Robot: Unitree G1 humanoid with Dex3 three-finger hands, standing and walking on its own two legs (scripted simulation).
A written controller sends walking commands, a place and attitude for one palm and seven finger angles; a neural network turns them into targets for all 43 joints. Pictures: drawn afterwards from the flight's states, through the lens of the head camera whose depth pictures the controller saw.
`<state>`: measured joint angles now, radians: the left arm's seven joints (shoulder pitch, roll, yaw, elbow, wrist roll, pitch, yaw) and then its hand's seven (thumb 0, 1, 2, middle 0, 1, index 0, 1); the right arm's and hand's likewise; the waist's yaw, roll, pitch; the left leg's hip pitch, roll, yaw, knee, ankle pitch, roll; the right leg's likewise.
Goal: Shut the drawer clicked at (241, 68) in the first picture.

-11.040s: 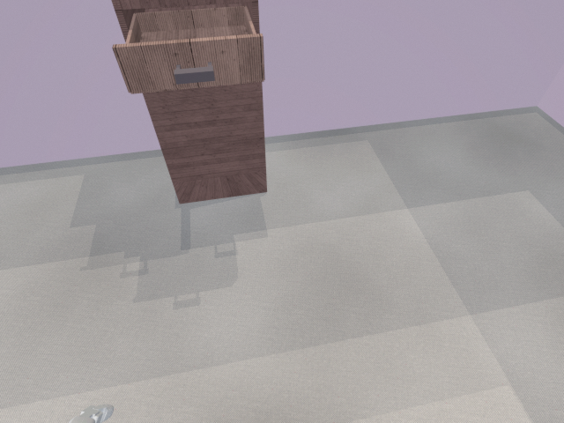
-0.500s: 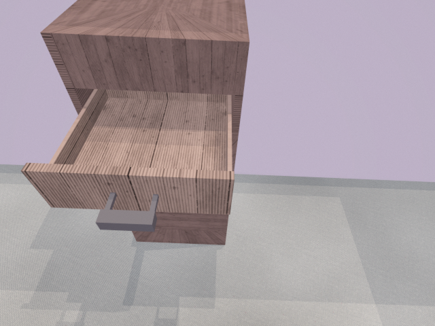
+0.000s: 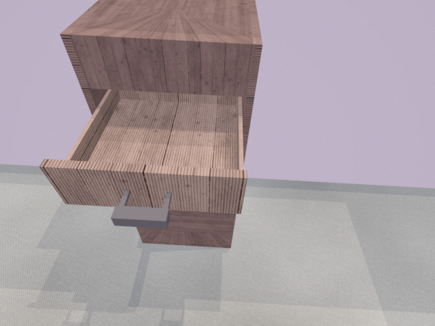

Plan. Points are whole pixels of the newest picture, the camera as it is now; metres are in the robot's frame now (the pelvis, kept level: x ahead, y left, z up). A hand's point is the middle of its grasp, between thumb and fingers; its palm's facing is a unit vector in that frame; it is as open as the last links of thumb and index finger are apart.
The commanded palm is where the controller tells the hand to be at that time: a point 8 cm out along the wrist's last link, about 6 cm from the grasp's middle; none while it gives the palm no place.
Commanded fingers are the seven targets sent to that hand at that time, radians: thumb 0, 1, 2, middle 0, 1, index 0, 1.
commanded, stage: raise the hand and make a fist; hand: left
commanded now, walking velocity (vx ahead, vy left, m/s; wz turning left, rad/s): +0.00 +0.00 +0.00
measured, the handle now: (144, 206) +0.32 +0.16 +0.04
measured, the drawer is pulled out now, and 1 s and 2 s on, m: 0.26 0.25 0.25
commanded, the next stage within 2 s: bring the fist close to the handle in 1.80 s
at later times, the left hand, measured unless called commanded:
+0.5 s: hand (138, 314) +0.14 +0.14 +0.01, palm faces +0.09 -0.99 -0.05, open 5.1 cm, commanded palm +0.12 +0.19 +0.02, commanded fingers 0.00 0.90 0.90 -0.82 -0.97 -0.82 -0.97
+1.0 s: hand (135, 288) +0.17 +0.13 +0.07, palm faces +0.04 -1.00 -0.06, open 3.1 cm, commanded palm +0.11 +0.18 +0.09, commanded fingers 0.00 0.90 0.90 -1.32 -1.51 -1.32 -1.51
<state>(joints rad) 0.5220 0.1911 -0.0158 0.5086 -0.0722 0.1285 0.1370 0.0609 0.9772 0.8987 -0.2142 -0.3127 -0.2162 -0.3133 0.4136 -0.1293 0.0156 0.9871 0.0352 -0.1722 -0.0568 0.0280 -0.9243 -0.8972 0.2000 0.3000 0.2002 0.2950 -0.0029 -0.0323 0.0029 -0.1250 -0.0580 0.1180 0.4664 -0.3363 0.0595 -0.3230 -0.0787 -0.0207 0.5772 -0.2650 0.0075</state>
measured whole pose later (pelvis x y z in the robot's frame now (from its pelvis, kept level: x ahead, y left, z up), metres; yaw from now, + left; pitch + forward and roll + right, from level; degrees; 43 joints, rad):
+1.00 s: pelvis +0.00 -0.03 -0.03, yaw +5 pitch +7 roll -1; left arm 0.64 0.20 0.06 -0.40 -0.21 -0.25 -0.19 0.01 0.90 0.90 -1.13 -1.31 -1.13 -1.31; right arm 0.28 -0.26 -0.02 0.52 0.05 -0.31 -0.02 0.02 -0.90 -0.90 0.20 0.30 0.20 0.29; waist 0.01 0.03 -0.10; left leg -0.46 0.00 0.01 0.84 -0.50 0.02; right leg -0.56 -0.03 -0.10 0.81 -0.36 -0.02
